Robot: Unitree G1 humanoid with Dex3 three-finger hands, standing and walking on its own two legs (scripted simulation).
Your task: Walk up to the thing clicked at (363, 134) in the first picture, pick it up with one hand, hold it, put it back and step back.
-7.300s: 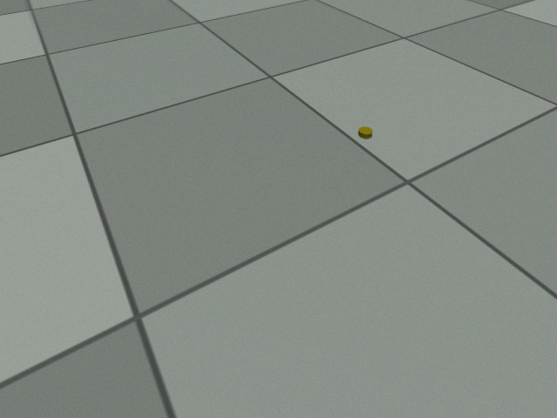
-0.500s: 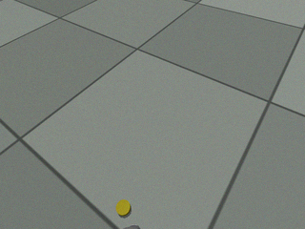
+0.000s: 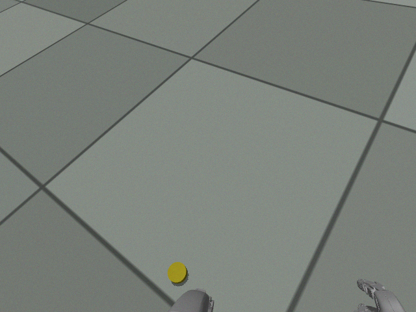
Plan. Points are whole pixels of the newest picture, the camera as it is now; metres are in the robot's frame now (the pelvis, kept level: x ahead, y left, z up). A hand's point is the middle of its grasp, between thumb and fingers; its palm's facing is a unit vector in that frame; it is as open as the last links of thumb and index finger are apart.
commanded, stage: walk up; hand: left
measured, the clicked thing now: (177, 272) +0.36 +0.26 -0.75
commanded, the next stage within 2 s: none
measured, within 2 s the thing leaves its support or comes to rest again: neither
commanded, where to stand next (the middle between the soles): -0.03 +0.02 m, yaw +1 degrees
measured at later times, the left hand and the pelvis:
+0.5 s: hand out of the picture -0.02 +0.27 -0.15, palm faces +0.12 -0.94 -0.33, open 7.4 cm; pelvis -0.04 +0.01 +0.01, yaw +6 degrees
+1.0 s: hand out of the picture +0.07 +0.31 -0.12, palm faces +0.05 -0.93 -0.37, open 7.4 cm; pelvis -0.02 +0.04 +0.02, yaw +4 degrees
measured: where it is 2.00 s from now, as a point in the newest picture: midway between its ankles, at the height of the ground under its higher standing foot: outside the picture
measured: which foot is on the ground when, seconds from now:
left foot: up 0.00-0.24, down 0.26-1.00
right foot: down 0.00-1.00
